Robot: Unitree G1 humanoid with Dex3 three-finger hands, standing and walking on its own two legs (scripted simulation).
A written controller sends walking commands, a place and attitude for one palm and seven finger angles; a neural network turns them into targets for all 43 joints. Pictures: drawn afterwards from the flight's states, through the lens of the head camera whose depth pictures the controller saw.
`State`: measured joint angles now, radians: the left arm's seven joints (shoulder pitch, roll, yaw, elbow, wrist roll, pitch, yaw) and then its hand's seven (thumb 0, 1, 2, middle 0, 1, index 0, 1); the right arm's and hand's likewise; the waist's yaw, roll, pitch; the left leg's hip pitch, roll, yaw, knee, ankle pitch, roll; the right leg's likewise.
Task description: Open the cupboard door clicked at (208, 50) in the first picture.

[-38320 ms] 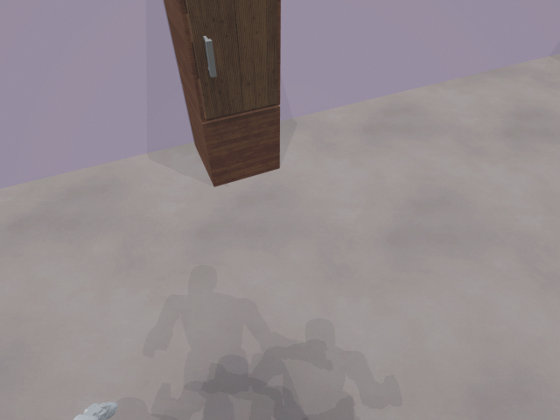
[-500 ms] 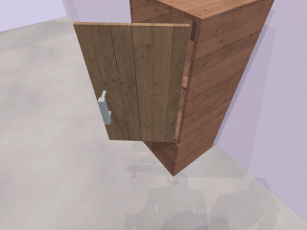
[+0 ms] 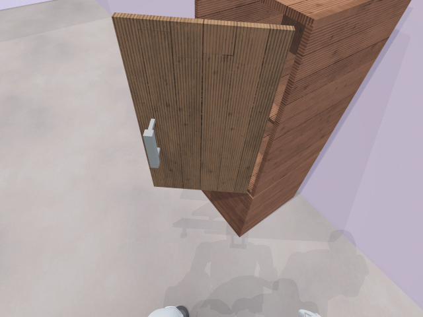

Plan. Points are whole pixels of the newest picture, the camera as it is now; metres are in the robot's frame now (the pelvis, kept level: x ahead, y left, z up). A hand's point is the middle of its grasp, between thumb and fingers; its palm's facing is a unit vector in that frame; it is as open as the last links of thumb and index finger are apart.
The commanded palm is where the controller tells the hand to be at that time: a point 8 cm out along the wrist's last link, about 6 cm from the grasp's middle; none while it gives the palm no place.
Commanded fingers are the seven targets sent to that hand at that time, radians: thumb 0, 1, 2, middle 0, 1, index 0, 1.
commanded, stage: come to a stop and stand still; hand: left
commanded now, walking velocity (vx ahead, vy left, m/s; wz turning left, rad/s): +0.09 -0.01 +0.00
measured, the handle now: (153, 143) +0.53 +0.20 -0.06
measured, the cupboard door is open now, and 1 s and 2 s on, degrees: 50 50 50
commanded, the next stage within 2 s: look again from close up in 1.04 s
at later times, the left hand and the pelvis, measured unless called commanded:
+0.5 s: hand out of the picture -0.03 +0.15 -0.17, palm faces +0.07 -0.99 -0.12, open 7.4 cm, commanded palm none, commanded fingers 0.00 0.90 0.90 -0.20 -0.30 -0.20 -0.30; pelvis -0.01 +0.00 +0.01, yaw +1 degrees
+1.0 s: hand out of the picture -0.03 +0.19 -0.17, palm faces +0.02 -0.98 -0.18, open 7.4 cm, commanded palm none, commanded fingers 0.00 0.90 0.90 -0.20 -0.30 -0.20 -0.30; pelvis -0.03 +0.02 +0.01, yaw +1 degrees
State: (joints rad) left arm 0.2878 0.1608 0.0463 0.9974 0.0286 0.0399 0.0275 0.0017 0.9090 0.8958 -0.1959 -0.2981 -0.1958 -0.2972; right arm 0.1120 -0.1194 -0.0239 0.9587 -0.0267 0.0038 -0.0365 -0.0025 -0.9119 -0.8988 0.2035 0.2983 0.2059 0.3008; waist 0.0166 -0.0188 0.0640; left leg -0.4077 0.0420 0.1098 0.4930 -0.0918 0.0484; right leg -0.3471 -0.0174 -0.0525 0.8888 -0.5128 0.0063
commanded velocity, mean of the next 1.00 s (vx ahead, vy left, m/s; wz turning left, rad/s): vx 0.03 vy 0.02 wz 0.00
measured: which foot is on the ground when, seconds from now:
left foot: down 0.00-0.08, up 0.10-0.28, down 0.30-1.00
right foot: up 0.00-0.06, down 0.08-1.00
